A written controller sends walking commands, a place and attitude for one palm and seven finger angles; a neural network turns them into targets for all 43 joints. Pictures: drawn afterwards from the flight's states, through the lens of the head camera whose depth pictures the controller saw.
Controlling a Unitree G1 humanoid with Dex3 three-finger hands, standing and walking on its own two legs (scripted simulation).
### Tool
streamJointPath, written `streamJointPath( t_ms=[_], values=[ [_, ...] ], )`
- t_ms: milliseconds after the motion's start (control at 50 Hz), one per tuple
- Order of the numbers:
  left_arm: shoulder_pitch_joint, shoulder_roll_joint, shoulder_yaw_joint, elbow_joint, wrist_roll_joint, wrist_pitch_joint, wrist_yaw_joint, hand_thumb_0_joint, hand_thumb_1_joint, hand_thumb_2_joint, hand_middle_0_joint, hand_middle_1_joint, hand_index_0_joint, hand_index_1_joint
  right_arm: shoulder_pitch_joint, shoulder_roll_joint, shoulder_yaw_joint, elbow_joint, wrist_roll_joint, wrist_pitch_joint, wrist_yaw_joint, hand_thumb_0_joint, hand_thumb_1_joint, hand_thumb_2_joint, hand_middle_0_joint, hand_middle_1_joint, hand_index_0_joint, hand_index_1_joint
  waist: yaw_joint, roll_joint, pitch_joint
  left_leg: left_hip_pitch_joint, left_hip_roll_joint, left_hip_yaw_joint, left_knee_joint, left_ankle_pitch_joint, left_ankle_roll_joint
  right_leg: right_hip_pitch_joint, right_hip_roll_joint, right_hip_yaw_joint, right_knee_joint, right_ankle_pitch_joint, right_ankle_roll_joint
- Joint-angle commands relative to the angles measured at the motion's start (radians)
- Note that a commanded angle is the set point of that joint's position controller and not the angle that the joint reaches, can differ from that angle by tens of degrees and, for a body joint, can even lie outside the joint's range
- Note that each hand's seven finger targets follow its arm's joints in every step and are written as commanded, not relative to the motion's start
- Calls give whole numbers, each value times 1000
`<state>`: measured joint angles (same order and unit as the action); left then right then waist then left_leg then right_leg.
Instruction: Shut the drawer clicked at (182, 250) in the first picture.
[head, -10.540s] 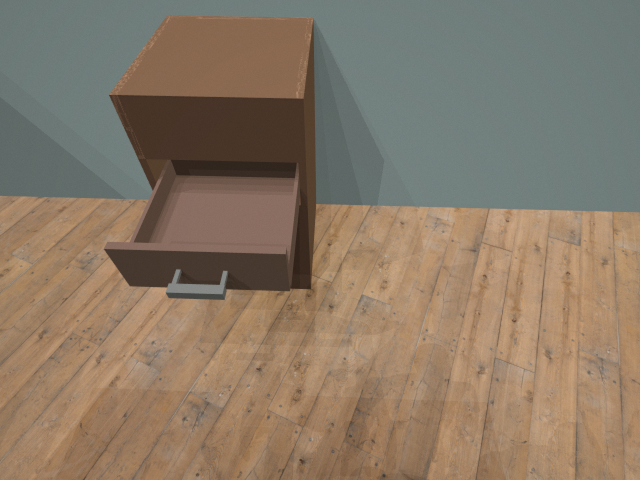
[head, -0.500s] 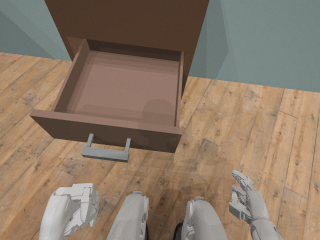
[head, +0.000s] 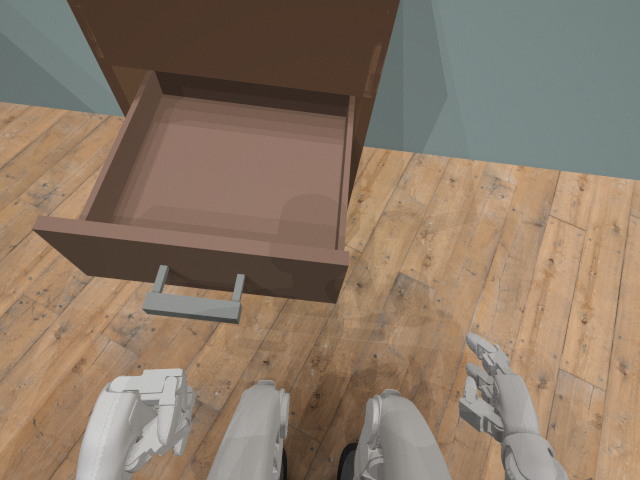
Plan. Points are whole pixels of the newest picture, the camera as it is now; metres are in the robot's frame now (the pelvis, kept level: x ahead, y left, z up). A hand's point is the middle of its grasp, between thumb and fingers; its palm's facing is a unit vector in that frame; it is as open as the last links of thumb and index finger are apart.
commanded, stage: bring the fist close to the handle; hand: left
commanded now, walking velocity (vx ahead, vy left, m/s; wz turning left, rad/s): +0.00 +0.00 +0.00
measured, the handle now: (197, 292) +0.34 +0.20 -0.06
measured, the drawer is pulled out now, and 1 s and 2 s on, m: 0.29 0.29 0.24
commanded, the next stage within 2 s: push the drawer shut in 1.20 s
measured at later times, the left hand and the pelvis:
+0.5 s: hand (201, 384) +0.22 +0.16 -0.03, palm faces -0.03 -1.00 -0.03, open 3.3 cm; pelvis -0.01 -0.01 -0.04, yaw +0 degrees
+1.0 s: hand (211, 362) +0.26 +0.16 -0.07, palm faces -0.06 -1.00 -0.02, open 3.3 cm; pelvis -0.01 +0.00 -0.06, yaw -1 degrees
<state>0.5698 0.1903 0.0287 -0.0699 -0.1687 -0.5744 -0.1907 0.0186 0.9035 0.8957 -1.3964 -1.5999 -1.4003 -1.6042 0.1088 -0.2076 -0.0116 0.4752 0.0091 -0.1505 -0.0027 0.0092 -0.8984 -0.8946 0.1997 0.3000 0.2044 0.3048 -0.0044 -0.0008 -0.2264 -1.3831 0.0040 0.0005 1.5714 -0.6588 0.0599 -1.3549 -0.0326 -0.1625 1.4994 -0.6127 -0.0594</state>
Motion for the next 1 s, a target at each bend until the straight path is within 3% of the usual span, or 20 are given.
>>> streamJointPath(
  t_ms=[0,80,160,220,240,340,480,580,660,780,860,940,980],
  values=[
    [44,68,73,-190,-34,-91,5,0,900,900,-1400,-1600,-1400,-1600,-22,-134,-66,-133,-3,-59,-3,0,-900,-900,200,300,200,300,9,74,-296,213,-13,-90,-218,274,-40,219,35,132,-183,127,6],
    [19,59,47,-178,-37,-100,-18,0,900,900,-1400,-1600,-1400,-1600,-19,-143,-64,-114,-3,-61,3,0,-900,-900,200,300,200,300,-5,88,-325,223,-6,-96,-196,323,-35,200,35,126,-158,168,6],
    [-12,65,63,-113,-44,-78,-34,0,900,900,-1400,-1600,-1400,-1600,-34,-151,-65,-104,0,-53,1,0,-900,-900,200,300,200,300,-15,35,-315,156,-8,-92,-162,284,-31,194,34,137,-146,150,10],
    [-52,71,82,-82,-48,-67,-28,0,900,900,-1400,-1600,-1400,-1600,-42,-154,-63,-106,2,-46,-1,0,-900,-900,200,300,200,300,-13,6,-305,101,-13,-89,-144,227,-30,182,32,152,-145,95,12],
    [-73,98,112,-74,-48,-67,-17,0,900,900,-1400,-1600,-1400,-1600,-47,-152,-62,-100,3,-44,-4,0,-900,-900,200,300,200,300,-4,9,-302,96,-13,-91,-143,230,-31,172,35,149,-136,96,11],
    [-124,105,116,-100,-54,-98,0,0,900,900,-1400,-1600,-1400,-1600,-33,-151,-59,-88,-3,-50,1,0,-900,-900,200,300,200,300,5,50,-372,109,-14,-87,-122,276,-31,175,32,157,-111,138,9],
    [-227,101,97,3,-55,-89,-31,0,900,900,-1400,-1600,-1400,-1600,-30,-172,-51,-70,1,-38,3,0,-900,-900,200,300,200,300,-27,14,-345,22,-14,-85,-67,205,-25,121,30,170,-95,77,14],
    [-296,120,112,-21,-67,-81,-28,0,900,900,-1400,-1600,-1400,-1600,-23,-182,-48,-75,0,-33,5,0,-900,-900,200,300,200,300,-7,71,-404,61,-16,-89,-67,244,-27,101,30,157,-58,114,9],
    [-295,130,133,-15,-65,-83,-4,0,900,900,-1400,-1600,-1400,-1600,-19,-182,-49,-71,-2,-24,12,0,-900,-900,200,300,200,300,0,63,-437,68,-16,-91,-58,279,-29,99,32,149,-35,147,10],
    [-390,109,99,82,-44,-77,-2,0,900,900,-1400,-1600,-1400,-1600,-18,-196,-42,-61,-5,-8,20,0,-900,-900,200,300,200,300,-27,40,-391,3,-18,-96,-23,218,-27,23,32,142,-9,100,11],
    [-364,133,116,-14,-61,-73,-7,0,900,900,-1400,-1600,-1400,-1600,-11,-201,-45,-81,-1,0,23,0,-900,-900,200,300,200,300,7,89,-491,89,-18,-101,-50,281,-33,63,30,138,-1,147,7],
    [-330,126,112,-25,-61,-50,5,0,900,900,-1400,-1600,-1400,-1600,-18,-193,-45,-87,4,17,21,0,-900,-900,200,300,200,300,-3,44,-465,71,-16,-104,-54,271,-27,66,34,138,-11,140,12],
    [-333,125,115,-18,-54,-45,15,0,900,900,-1400,-1600,-1400,-1600,-17,-192,-43,-84,4,24,22,0,-900,-900,200,300,200,300,-5,50,-445,55,-17,-105,-54,257,-29,58,32,136,-7,130,12]
  ],
)
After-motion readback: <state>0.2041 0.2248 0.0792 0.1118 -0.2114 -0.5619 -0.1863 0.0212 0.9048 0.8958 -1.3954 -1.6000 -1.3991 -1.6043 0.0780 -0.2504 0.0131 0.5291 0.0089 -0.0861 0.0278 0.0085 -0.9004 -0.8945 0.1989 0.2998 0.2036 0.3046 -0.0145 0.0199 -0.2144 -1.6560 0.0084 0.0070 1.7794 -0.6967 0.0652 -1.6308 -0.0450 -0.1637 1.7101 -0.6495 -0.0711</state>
